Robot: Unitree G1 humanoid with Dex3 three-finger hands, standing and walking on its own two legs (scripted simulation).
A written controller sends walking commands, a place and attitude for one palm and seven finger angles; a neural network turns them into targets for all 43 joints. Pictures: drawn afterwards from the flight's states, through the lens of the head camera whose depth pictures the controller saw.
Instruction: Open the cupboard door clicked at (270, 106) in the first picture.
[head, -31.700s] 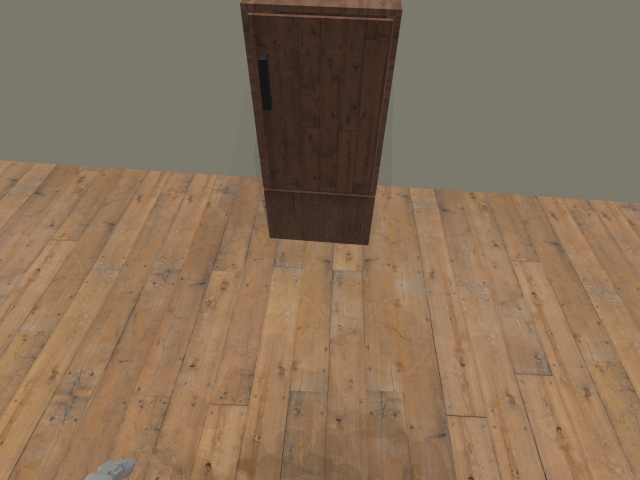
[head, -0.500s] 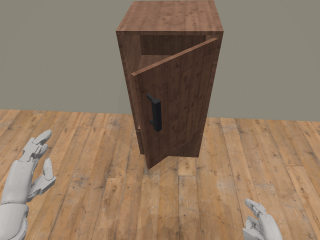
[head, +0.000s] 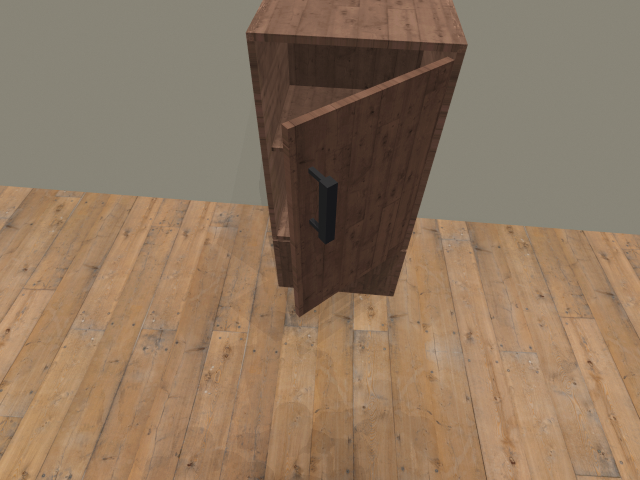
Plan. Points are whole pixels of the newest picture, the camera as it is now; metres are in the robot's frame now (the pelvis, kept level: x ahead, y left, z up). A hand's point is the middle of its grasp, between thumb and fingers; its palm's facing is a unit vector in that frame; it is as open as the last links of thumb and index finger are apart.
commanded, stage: let the arm hang, fingers relaxed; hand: left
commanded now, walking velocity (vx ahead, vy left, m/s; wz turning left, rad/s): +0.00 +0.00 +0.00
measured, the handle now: (320, 205) +0.58 +0.04 -0.04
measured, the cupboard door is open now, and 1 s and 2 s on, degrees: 43 43 43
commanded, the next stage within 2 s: look to check the result in 0.52 s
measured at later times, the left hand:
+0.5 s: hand out of the picture +0.01 +0.17 -0.18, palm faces +0.03 -0.99 -0.16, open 7.3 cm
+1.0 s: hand out of the picture +0.03 +0.16 -0.17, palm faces +0.03 -0.99 -0.16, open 7.3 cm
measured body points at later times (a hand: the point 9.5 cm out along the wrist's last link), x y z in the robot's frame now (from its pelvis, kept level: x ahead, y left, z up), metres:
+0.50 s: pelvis +0.02 +0.01 +0.00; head +0.02 +0.01 +0.45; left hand +0.01 +0.22 -0.16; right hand -0.01 -0.19 -0.16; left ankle +0.02 +0.10 -0.74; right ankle +0.04 -0.10 -0.74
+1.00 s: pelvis +0.04 +0.01 +0.00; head +0.05 +0.01 +0.45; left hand +0.02 +0.21 -0.16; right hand +0.01 -0.19 -0.16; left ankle +0.02 +0.10 -0.74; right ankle +0.04 -0.10 -0.74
